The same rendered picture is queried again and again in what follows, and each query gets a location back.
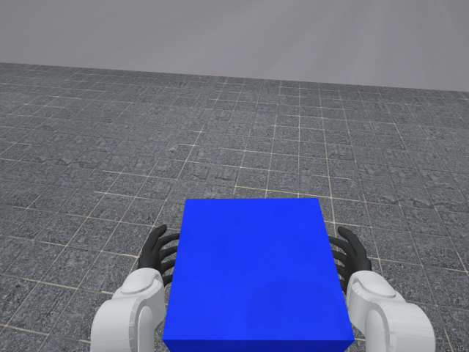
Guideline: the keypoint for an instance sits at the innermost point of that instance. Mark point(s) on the left robot forearm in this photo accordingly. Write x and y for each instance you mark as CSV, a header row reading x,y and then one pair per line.
x,y
126,323

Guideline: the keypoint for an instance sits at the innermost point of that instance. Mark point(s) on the right robot forearm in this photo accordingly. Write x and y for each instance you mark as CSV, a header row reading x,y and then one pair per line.
x,y
387,321

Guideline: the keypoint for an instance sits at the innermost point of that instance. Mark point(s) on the carton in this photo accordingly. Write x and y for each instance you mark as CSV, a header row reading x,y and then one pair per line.
x,y
255,275

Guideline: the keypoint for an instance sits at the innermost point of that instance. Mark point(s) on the robot left hand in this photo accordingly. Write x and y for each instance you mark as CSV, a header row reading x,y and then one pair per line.
x,y
152,257

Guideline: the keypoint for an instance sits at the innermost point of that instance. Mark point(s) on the robot right hand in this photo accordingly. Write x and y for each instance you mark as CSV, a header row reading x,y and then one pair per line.
x,y
355,258

